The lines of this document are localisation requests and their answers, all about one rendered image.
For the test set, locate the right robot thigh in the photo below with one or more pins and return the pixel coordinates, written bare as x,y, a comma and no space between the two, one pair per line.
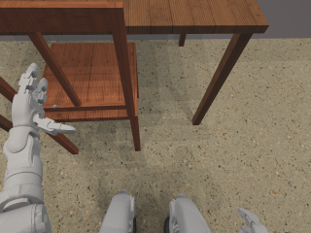
183,212

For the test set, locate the robot left upper arm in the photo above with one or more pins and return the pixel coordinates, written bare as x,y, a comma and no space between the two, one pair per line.
28,219

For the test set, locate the left robot forearm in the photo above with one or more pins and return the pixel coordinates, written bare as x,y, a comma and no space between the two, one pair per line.
22,184

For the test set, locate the robot left shin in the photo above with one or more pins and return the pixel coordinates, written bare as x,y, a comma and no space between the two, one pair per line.
130,224

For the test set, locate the robot left hand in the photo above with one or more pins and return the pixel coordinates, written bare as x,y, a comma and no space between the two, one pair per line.
29,100

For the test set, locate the table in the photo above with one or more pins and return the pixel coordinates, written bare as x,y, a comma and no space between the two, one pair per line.
242,18

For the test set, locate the robot right hand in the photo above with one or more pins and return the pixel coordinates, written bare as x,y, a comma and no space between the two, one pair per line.
252,220

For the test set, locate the chair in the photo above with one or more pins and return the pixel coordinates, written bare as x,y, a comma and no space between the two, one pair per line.
87,81

